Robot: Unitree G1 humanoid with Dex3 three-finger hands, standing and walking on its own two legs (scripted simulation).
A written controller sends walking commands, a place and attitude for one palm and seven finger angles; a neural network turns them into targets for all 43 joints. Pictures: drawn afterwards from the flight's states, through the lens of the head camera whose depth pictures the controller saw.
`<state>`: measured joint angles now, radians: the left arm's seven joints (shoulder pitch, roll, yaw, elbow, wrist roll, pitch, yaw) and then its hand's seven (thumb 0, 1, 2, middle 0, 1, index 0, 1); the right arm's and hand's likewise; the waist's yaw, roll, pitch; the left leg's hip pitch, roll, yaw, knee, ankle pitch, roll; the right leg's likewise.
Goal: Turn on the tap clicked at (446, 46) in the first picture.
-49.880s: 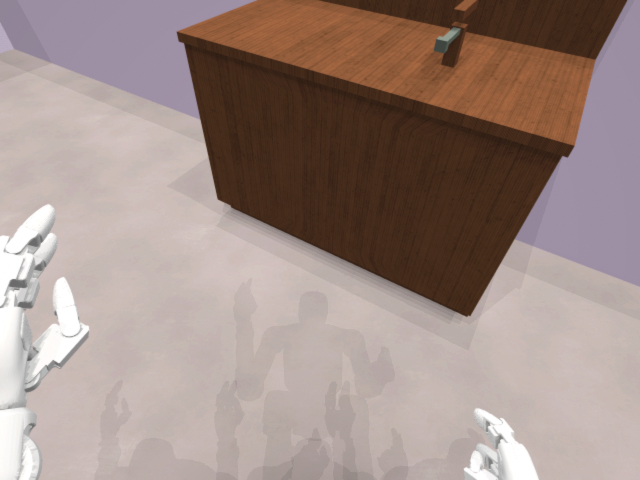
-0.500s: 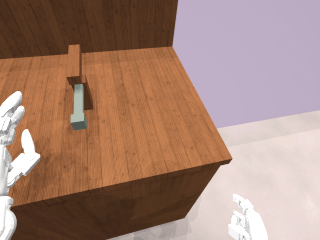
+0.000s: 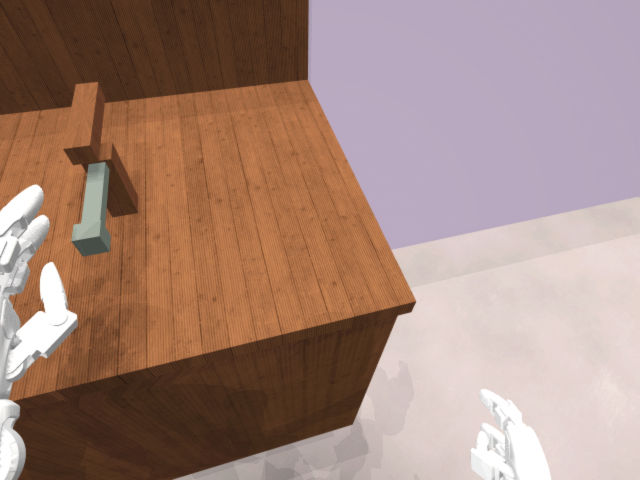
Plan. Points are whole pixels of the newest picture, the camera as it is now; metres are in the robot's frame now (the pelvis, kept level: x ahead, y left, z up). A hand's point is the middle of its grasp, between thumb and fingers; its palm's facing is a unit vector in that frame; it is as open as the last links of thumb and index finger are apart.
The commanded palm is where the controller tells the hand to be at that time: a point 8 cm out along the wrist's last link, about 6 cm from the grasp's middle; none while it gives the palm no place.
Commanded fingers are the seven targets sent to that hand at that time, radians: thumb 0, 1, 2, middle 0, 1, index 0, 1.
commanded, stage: shuffle to correct the standing spot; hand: left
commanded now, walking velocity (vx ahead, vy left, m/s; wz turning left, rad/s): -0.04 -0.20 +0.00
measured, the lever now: (91, 238) +0.33 +0.29 +0.12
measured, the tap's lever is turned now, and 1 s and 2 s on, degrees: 0 0 0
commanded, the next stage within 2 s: none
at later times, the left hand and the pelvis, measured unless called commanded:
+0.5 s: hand (91, 315) +0.22 +0.23 +0.16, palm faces +0.33 -0.85 -0.40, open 7.4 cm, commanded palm +0.17 +0.27 +0.18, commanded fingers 0.00 0.90 0.90 -0.20 -0.30 -0.20 -0.30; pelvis +0.01 -0.01 +0.00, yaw +0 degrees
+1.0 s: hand (69, 321) +0.21 +0.24 +0.16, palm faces +0.35 -0.85 -0.39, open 7.4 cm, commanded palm +0.16 +0.28 +0.18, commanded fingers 0.00 0.90 0.90 -0.20 -0.30 -0.20 -0.30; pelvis +0.00 +0.00 +0.00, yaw +1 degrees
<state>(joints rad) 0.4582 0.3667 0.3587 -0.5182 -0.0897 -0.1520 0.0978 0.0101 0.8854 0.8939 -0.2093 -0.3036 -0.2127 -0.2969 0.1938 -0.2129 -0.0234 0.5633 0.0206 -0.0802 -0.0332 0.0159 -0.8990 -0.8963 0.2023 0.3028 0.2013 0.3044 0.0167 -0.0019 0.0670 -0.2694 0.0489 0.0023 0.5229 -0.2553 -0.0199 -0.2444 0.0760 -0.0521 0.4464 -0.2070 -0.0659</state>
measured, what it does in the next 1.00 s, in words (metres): stands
